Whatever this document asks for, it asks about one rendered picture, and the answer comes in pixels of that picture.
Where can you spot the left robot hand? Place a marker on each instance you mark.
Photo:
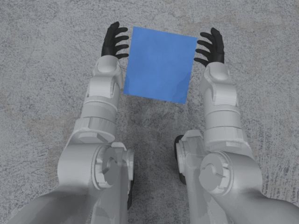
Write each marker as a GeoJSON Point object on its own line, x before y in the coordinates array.
{"type": "Point", "coordinates": [110, 41]}

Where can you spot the right robot hand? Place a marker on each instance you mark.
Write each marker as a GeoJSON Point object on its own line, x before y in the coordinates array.
{"type": "Point", "coordinates": [216, 53]}

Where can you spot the robot right upper arm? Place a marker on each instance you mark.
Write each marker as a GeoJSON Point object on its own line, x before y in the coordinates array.
{"type": "Point", "coordinates": [235, 181]}

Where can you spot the robot right foot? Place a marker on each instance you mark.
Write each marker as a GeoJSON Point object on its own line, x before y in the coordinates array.
{"type": "Point", "coordinates": [182, 178]}

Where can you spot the right robot forearm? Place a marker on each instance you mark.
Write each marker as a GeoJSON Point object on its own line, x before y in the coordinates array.
{"type": "Point", "coordinates": [221, 112]}

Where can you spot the robot left upper arm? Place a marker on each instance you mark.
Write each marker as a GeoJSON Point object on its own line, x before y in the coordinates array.
{"type": "Point", "coordinates": [85, 170]}

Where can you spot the robot left thigh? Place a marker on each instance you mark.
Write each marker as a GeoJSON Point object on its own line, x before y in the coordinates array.
{"type": "Point", "coordinates": [111, 207]}

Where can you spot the left robot forearm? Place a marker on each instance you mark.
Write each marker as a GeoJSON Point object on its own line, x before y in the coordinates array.
{"type": "Point", "coordinates": [97, 121]}

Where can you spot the carton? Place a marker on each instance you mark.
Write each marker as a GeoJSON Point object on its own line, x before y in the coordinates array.
{"type": "Point", "coordinates": [159, 65]}

